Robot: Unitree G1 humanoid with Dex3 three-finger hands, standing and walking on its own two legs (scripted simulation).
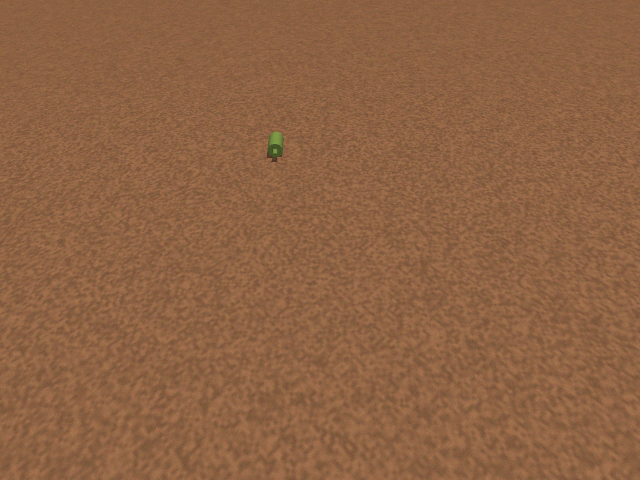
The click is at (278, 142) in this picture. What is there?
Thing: lying bottle
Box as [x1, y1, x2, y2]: [268, 132, 283, 156]
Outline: 273,132 269,136 268,152 273,156 277,156 282,152 283,138 280,133
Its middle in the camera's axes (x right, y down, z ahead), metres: -0.23 -0.56 +2.16
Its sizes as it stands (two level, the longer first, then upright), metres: 0.167 0.083 0.083
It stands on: the floor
